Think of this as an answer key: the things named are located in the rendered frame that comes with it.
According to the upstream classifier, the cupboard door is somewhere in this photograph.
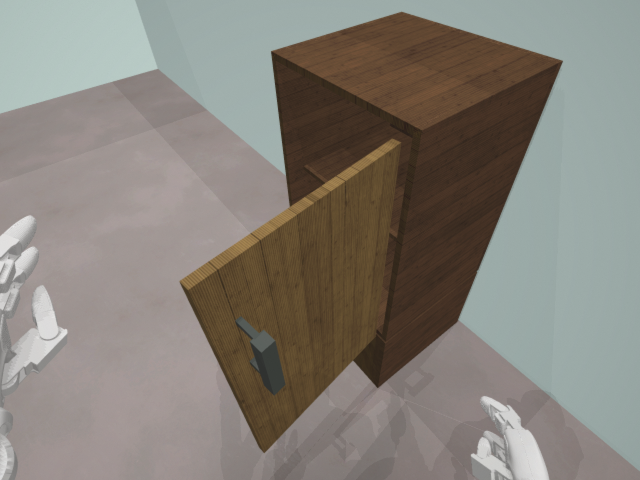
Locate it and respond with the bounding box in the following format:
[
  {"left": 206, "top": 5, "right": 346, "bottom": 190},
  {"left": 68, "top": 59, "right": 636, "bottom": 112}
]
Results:
[{"left": 179, "top": 139, "right": 401, "bottom": 453}]

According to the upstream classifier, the robot left hand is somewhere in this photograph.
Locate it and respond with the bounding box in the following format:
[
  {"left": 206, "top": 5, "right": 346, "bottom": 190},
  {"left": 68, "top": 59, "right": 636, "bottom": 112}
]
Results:
[{"left": 0, "top": 215, "right": 67, "bottom": 408}]

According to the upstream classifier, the handle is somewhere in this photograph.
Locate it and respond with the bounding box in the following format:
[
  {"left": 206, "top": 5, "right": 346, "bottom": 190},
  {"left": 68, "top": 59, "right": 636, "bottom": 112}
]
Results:
[{"left": 235, "top": 316, "right": 286, "bottom": 395}]

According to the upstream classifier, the robot right hand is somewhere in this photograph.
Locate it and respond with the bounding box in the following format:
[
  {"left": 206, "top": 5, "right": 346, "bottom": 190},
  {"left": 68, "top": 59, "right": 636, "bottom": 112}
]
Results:
[{"left": 471, "top": 396, "right": 549, "bottom": 480}]

